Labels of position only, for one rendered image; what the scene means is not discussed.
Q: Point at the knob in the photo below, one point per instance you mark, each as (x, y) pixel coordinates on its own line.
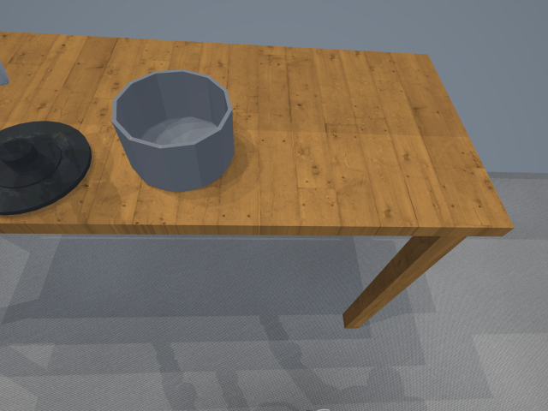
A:
(18, 153)

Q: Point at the lid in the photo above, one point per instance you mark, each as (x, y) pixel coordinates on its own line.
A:
(64, 157)

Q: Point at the table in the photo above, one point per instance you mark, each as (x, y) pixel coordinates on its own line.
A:
(326, 142)

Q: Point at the pot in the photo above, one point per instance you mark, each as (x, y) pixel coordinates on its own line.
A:
(176, 128)

